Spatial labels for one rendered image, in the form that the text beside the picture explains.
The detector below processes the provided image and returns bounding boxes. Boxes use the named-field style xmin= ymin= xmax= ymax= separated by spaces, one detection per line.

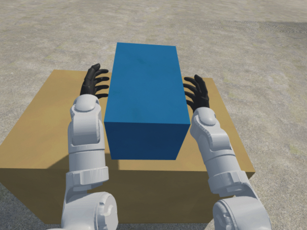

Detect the right robot hand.
xmin=183 ymin=75 xmax=210 ymax=113

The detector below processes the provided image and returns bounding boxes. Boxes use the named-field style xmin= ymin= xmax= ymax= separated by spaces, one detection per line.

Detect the pedestal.
xmin=0 ymin=69 xmax=255 ymax=224

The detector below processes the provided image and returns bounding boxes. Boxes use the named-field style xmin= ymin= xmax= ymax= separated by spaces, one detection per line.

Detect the right robot upper arm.
xmin=213 ymin=195 xmax=272 ymax=230

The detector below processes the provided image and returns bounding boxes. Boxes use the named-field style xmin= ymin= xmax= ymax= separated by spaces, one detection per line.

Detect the carton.
xmin=104 ymin=42 xmax=190 ymax=160

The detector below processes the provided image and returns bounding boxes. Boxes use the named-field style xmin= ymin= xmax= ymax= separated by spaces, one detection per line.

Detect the right robot forearm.
xmin=190 ymin=107 xmax=272 ymax=229

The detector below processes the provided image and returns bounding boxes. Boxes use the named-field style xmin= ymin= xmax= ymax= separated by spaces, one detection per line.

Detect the left robot hand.
xmin=80 ymin=63 xmax=109 ymax=99

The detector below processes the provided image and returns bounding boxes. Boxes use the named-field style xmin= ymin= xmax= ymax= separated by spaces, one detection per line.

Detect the left robot upper arm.
xmin=48 ymin=192 xmax=118 ymax=230

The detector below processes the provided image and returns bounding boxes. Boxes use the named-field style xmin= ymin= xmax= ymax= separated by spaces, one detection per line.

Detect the left robot forearm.
xmin=61 ymin=94 xmax=109 ymax=219

